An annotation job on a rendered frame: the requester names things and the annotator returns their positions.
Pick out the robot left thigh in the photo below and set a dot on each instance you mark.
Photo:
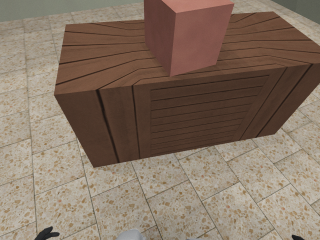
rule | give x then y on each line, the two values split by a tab
131	235

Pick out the robot left hand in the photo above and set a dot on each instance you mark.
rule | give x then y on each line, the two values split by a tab
46	234

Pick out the carton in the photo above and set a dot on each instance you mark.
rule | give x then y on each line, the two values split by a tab
186	35

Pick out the pedestal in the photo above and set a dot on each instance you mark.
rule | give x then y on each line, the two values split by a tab
123	106

